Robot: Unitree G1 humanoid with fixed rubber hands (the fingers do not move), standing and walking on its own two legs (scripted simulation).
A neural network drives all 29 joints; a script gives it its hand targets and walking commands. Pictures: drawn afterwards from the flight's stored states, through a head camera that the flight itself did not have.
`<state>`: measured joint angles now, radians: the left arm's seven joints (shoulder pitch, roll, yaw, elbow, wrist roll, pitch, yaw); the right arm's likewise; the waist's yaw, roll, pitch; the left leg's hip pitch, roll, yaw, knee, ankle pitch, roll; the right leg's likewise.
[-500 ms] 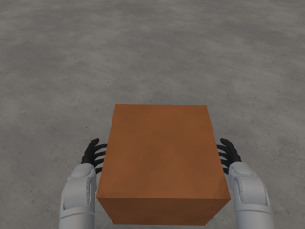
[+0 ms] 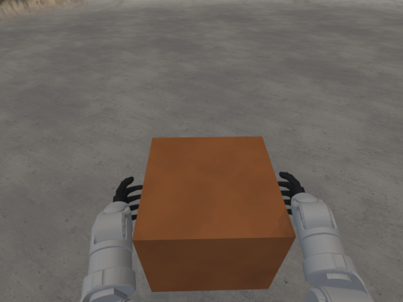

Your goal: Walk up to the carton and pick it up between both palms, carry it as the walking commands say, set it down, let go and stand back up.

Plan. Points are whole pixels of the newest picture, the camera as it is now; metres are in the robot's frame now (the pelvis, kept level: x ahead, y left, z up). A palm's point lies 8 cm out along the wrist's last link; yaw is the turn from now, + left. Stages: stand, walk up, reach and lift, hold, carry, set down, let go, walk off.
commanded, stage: hold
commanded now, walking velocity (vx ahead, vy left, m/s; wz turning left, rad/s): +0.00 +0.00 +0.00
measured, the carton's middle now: (208, 211) +0.36 -0.01 -0.04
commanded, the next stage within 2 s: set down in 0.02 s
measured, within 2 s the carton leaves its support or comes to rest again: neither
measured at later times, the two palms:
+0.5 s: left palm (124, 226) +0.31 +0.19 -0.02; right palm (282, 217) +0.32 -0.18 -0.02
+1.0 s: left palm (134, 236) +0.33 +0.19 -0.09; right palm (275, 225) +0.35 -0.19 -0.09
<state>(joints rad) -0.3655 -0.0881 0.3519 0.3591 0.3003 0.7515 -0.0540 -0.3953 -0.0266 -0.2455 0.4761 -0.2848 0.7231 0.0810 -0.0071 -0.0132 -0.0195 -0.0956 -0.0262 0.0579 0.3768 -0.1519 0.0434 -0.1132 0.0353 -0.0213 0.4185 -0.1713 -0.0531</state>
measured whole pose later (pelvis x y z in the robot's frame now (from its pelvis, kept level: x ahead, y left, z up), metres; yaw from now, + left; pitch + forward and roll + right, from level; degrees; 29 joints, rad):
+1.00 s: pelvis +0.00 +0.01 -0.05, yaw +0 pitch +17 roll +0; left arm -0.41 -0.11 0.44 0.48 0.24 0.34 -0.04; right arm -0.47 0.02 -0.41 0.55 -0.26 0.36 0.07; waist 0.00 0.00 -0.04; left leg -0.80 -0.05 0.04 0.79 -0.29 0.05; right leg -0.81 0.03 -0.02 0.81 -0.30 -0.05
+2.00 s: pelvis -0.03 +0.00 -0.20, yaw +0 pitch +42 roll +0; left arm -0.71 -0.01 0.46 0.54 0.16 0.36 0.01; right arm -0.78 -0.09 -0.38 0.65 -0.14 0.35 0.02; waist 0.01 0.00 -0.24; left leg -1.74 -0.04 0.03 1.47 -0.46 0.04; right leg -1.73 0.02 -0.07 1.47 -0.47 -0.07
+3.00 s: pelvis -0.06 +0.00 -0.34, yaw +1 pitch +47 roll +1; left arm -1.08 0.14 0.43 0.67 0.05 0.35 0.07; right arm -1.18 -0.26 -0.29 0.80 -0.05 0.34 -0.03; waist 0.02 0.01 -0.03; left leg -2.22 -0.02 0.05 1.91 -0.51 0.04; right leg -2.21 0.01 -0.09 1.92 -0.52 -0.09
